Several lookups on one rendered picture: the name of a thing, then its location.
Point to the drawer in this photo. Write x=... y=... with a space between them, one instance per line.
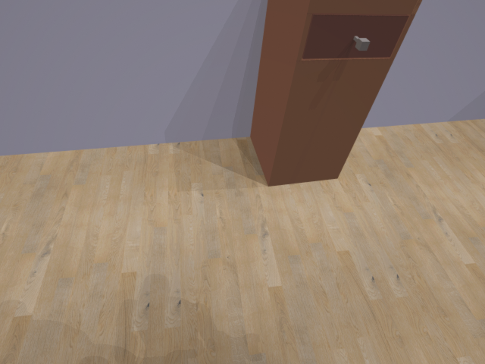
x=332 y=35

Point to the cabinet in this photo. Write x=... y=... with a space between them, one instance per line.
x=308 y=112

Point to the handle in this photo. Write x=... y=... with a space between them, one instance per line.
x=361 y=43

